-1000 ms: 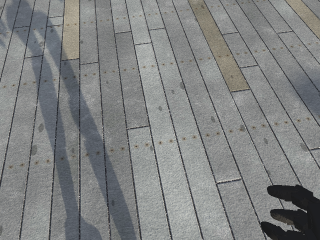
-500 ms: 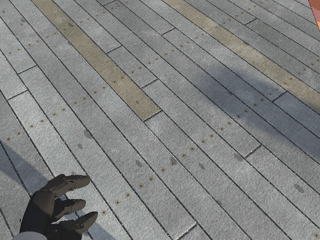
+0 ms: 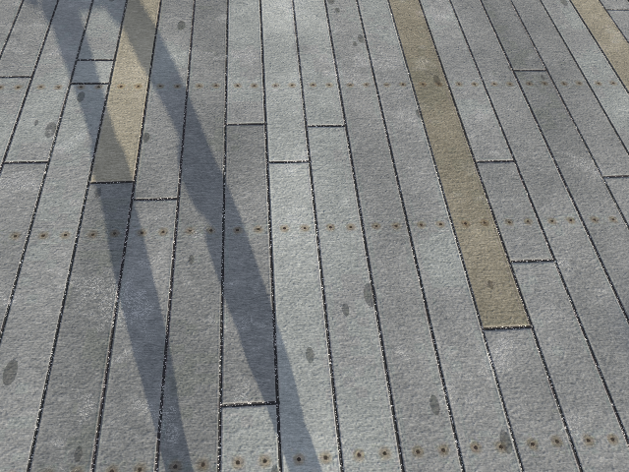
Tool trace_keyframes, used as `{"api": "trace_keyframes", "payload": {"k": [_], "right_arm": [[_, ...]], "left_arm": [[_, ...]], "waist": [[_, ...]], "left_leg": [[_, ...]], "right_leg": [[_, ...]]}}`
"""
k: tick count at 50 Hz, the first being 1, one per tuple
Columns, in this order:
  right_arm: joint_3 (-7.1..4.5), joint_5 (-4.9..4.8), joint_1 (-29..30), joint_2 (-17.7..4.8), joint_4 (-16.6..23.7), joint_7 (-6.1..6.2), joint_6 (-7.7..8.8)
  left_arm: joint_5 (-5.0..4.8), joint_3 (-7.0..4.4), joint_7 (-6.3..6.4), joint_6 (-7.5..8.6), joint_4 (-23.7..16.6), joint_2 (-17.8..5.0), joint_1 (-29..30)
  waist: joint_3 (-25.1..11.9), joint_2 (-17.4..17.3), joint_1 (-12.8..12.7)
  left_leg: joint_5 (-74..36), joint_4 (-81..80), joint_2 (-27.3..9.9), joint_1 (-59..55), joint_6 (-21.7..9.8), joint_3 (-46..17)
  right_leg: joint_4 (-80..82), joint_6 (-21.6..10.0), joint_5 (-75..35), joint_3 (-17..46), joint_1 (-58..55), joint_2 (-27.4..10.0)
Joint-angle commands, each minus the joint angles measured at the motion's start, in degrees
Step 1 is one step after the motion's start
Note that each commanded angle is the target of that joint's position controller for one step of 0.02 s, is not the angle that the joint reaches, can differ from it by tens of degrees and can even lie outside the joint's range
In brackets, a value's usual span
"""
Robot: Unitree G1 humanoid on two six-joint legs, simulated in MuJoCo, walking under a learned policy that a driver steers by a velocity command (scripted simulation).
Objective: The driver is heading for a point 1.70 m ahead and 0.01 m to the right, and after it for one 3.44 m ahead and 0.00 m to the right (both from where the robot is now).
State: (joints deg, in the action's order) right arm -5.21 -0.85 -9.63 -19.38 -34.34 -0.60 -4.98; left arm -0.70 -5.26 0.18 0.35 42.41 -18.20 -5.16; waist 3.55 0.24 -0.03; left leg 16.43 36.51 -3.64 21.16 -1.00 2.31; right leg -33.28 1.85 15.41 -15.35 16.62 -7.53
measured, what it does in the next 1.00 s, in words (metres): steps on the spot: right foot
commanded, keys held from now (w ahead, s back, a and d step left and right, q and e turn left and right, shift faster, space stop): q+shift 0.26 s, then e+shift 0.74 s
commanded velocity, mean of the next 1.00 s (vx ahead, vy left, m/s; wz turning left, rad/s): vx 0.01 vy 0.00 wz -0.05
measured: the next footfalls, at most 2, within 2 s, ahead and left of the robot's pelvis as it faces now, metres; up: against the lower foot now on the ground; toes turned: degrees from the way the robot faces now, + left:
right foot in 0.42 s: +0.14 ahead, -0.11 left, +0.00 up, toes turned +20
right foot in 1.14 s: +0.06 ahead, -0.18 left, +0.00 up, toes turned -21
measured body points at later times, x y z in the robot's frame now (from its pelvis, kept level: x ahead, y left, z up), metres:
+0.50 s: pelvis +0.04 -0.02 +0.01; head +0.06 -0.03 +0.46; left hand +0.10 +0.28 -0.09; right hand +0.30 -0.19 -0.07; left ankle +0.04 +0.11 -0.73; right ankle +0.10 -0.12 -0.73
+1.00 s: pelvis +0.04 -0.01 +0.02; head +0.09 -0.01 +0.46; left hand +0.25 +0.25 -0.08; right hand +0.14 -0.31 -0.08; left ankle +0.02 +0.10 -0.73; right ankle +0.03 -0.16 -0.67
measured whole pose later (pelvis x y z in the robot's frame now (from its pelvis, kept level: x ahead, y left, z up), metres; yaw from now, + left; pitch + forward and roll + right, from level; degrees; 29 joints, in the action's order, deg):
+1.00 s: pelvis +0.04 -0.01 +0.02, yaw -10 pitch +2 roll +1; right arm -4.1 1.1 -9.2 -15.5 -37.0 2.3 -0.9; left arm -1.9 -5.6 -1.2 -4.3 36.0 -19.0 -7.9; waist 4.3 1.4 0.8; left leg 15.7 23.3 -1.1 9.6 -1.1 8.5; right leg -55.8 6.7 20.4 0.7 30.8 -4.4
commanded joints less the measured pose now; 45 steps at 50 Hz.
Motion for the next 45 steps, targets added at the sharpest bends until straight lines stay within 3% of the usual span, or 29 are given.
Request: {"api": "trace_keyframes", "payload": {"k": [1, 2, 3, 4, 5, 7, 10, 13, 17, 19, 20, 21, 22, 23, 24, 26, 27, 29, 32, 35, 36, 37, 38, 39, 40, 42, 45], "right_arm": [[-4.77, 1.91, -6.7, -18.2, 4.0, 1.36, 1.45], [-4.20, 2.51, -7.1, -14.9, 4.4, 0.67, 3.09], [-3.65, 2.03, -6.0, -13.8, 3.9, 0.71, 4.21], [-3.30, 0.68, -3.1, -12.0, 4.2, 1.07, 4.45], [-2.65, -0.21, -0.2, -10.3, 4.9, 1.63, 4.01], [-2.03, 0.36, 1.7, -9.1, 6.2, 2.50, 3.32], [-2.46, 0.07, 0.7, -9.8, 6.5, 3.06, 2.93], [-2.87, -0.08, 1.4, -10.4, 7.1, 3.12, 2.47], [-1.00, 1.09, 1.7, -6.9, 6.6, 2.18, 2.39], [0.95, 1.35, 3.0, -2.9, 5.7, 1.73, 2.61], [2.25, 1.86, 1.4, 0.4, 4.1, 1.47, 2.96], [2.52, 3.20, -2.3, 1.3, 2.6, 1.37, 3.54], [1.86, 3.91, -6.6, -0.7, 2.5, 1.22, 4.02], [1.30, 3.94, -2.9, -3.1, 2.6, 1.64, 4.25], [0.37, 3.21, 0.6, -5.8, 2.6, 2.08, 4.35], [0.11, 2.59, 3.9, -4.6, 3.5, 2.80, 4.26], [0.13, 2.27, 3.9, -3.8, 3.6, 2.82, 4.39], [0.16, 1.58, 3.4, -1.7, 3.2, 2.59, 5.10], [-0.21, 0.84, 2.6, -0.6, 2.6, 2.00, 6.13], [-0.91, 0.17, -2.4, -0.8, 0.1, 1.34, 6.72], [-1.65, 0.47, -3.9, -2.9, -0.6, 1.38, 6.49], [-2.58, 1.85, -1.7, -7.8, -0.2, 1.68, 5.86], [-2.31, 3.90, 1.3, -6.6, 1.4, 1.57, 6.14], [-1.39, 3.55, 3.3, -3.9, 2.6, 1.89, 6.30], [-0.94, 2.83, 4.9, -2.5, 2.9, 2.36, 6.27], [-0.91, 1.39, 5.0, -3.0, 2.4, 3.18, 6.16], [-1.39, 2.26, 0.2, -4.7, 1.1, 3.81, 5.18]], "left_arm": [[2.29, -0.55, 0.11, 0.12, -6.9, -3.0, 2.6], [2.27, -1.25, 0.70, 0.10, -7.3, -5.7, 7.6], [1.07, -1.31, 1.06, 0.13, -7.6, -5.4, 7.9], [1.10, -1.48, 1.61, 0.16, -6.2, -5.4, 5.7], [1.64, -1.70, 2.00, 0.22, -5.7, -6.2, 4.6], [1.65, -1.59, 1.60, 0.57, -4.8, -5.4, 3.0], [0.85, -0.70, 1.12, 0.82, -4.3, -3.4, 3.6], [0.58, -0.43, 0.51, 0.84, -4.1, -3.3, 3.9], [0.63, -0.20, -0.46, 0.64, -2.8, -4.3, 0.6], [0.93, 0.71, -1.23, 1.01, -2.7, -2.1, -0.9], [1.72, 1.69, -1.70, 1.27, -2.6, 0.1, -0.7], [2.68, 1.75, -1.76, 1.32, -3.4, -2.2, 1.0], [2.83, 1.71, -1.49, 1.27, -4.5, -5.1, 5.5], [2.23, 1.30, -1.34, 1.11, -5.0, -5.4, 7.0], [1.49, 0.90, -1.29, 0.95, -5.3, -6.4, 5.4], [-0.08, -0.42, -0.76, 0.67, -5.0, -10.5, 1.8], [-0.42, -0.86, -0.25, 0.46, -5.0, -10.9, 0.3], [-0.64, -1.16, 0.59, -0.21, -5.5, -9.8, -1.5], [-1.14, -1.96, 1.10, -1.21, -6.4, -9.2, -2.4], [-2.22, -2.54, 1.52, -2.98, -8.5, -8.7, 1.9], [-2.31, -2.08, 1.58, -3.38, -9.4, -7.0, 2.4], [-2.18, -1.35, 1.46, -3.31, -10.3, -4.3, 0.4], [-1.23, -2.45, 1.15, -2.69, -9.4, -7.6, -3.0], [-0.66, -3.57, 0.73, -2.54, -8.0, -10.8, -5.1], [-0.92, -3.87, 0.53, -2.90, -6.8, -10.6, -6.1], [-1.09, -2.78, 0.26, -3.65, -6.9, -7.3, -5.0], [-1.65, -1.34, -0.77, -3.51, -10.1, -4.8, 0.1]], "waist": [[-7.6, -23.4, 1.6], [-10.4, -13.5, 5.4], [-9.6, -10.6, 3.6], [-9.1, -6.8, 1.5], [-9.0, -7.0, 0.4], [-11.0, -7.5, -0.9], [-11.9, -6.5, 0.0], [-11.4, -8.3, 0.3], [-13.2, -10.5, 1.8], [-12.5, -9.4, 0.2], [-11.6, -7.8, -0.1], [-10.3, -1.6, 2.9], [-7.0, 6.5, 8.4], [-4.3, 9.3, 6.6], [-2.8, 8.0, 3.8], [-2.4, 9.2, 1.8], [-2.9, 9.8, 1.1], [-5.1, 10.8, 0.1], [-8.6, 10.0, -0.4], [-11.3, 8.1, 2.4], [-11.6, 5.5, 2.4], [-9.1, -9.9, -0.5], [-8.0, -14.3, -1.6], [-7.7, -8.4, -2.4], [-7.0, -4.8, -3.0], [-4.9, -4.9, -1.8], [-4.7, -7.0, 2.1]], "left_leg": [[-30.0, -16.5, -17.9, -20.6, -18.7, -35.6], [-25.5, -17.9, -16.6, -19.7, -19.5, -33.5], [-22.2, -17.9, -13.9, -18.4, -16.6, -29.6], [-19.6, -16.9, -11.3, -17.6, -13.5, -26.3], [-20.1, -16.2, -10.2, -16.2, -11.9, -24.7], [-24.3, -15.2, -7.5, -13.3, -11.2, -22.9], [-22.2, -14.2, -5.7, -13.9, -10.9, -24.6], [-16.3, -13.9, -4.6, -11.7, -10.6, -28.4], [-21.6, -10.6, -6.3, -10.0, -10.4, -27.1], [-18.8, -9.4, -5.2, -6.9, -8.8, -25.5], [-12.1, -10.0, -2.9, -5.5, -6.1, -23.3], [-2.4, -5.9, 1.6, -4.3, -2.9, -18.4], [5.0, -5.4, 6.2, -6.5, 0.4, -12.8], [2.0, -7.0, 5.3, -9.9, 2.0, -11.0], [0.9, -5.9, 5.7, -9.7, 1.9, -9.9], [0.4, -3.9, 6.6, -7.6, 1.4, -7.7], [1.5, -3.3, 7.2, -5.4, 1.6, -7.1], [5.2, -1.6, 8.5, -2.0, 2.1, -6.8], [9.7, -1.2, 8.7, 1.5, 2.4, -8.6], [-1.4, -14.0, 7.5, -9.2, 1.9, -8.1], [-6.8, -17.5, 2.5, -16.6, 0.1, -11.0], [-15.5, -20.1, -8.4, -20.7, -6.4, -23.6], [-28.4, -19.4, -18.0, -18.7, -13.2, -30.0], [-32.7, -18.3, -19.0, -17.4, -14.2, -26.0], [-31.5, -17.1, -15.1, -17.0, -12.0, -19.9], [-31.3, -16.3, -11.0, -18.9, -9.8, -12.4], [-34.8, -17.0, -10.5, -21.7, -11.3, -7.0]], "right_leg": [[-27.2, 3.6, 23.1, 7.1, 25.4, 6.8], [-34.5, 2.4, 21.7, 16.7, 26.7, 7.0], [-34.6, 0.8, 16.4, 19.0, 27.0, 6.7], [-32.6, 0.3, 11.9, 20.0, 26.7, 5.8], [-30.4, 0.4, 8.8, 20.5, 25.7, 5.7], [-28.6, 1.2, 5.1, 20.2, 20.6, 7.8], [-18.5, 2.3, 2.8, 21.2, 18.2, 10.3], [-11.2, 2.5, 2.1, 22.4, 14.3, 11.8], [-7.7, 1.8, 2.2, 19.6, 6.2, 8.3], [1.4, 0.1, -3.2, 18.5, -1.6, 6.6], [10.0, -0.9, -10.6, 19.4, -6.5, 5.8], [11.9, -3.0, -18.9, 26.8, -8.2, 1.3], [12.6, -8.5, -18.4, 32.3, -1.3, -2.5], [14.9, -11.1, -8.5, 35.9, 5.2, -2.9], [15.8, -10.0, -3.7, 35.7, 5.7, -1.3], [15.1, -9.7, -3.8, 39.0, 3.7, -1.0], [14.5, -10.6, -5.4, 40.8, 1.4, -1.4], [12.8, -12.6, -11.2, 43.8, -3.8, -1.6], [10.6, -13.8, -21.2, 48.1, -10.8, -2.4], [7.3, -10.3, -19.9, 45.5, -6.3, 1.6], [3.7, -7.5, -12.2, 42.4, 0.7, 4.8], [-6.5, -3.6, 5.9, 31.7, 13.2, 12.5], [-19.7, -0.6, 19.6, 26.5, 17.9, 12.9], [-28.8, 1.1, 18.1, 25.7, 18.4, 9.4], [-32.1, 2.1, 14.8, 24.6, 18.3, 8.5], [-34.4, 3.8, 7.9, 22.2, 22.9, 6.2], [-29.5, 5.5, 5.1, 17.3, 24.2, 4.4]]}}
Velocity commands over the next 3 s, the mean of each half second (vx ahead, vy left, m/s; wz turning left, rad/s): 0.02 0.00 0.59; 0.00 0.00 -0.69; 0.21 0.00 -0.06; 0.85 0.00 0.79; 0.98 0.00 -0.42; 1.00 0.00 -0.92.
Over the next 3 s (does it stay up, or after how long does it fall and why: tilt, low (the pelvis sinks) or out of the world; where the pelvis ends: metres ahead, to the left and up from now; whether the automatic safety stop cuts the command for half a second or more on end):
stays up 1.29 0.15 0.01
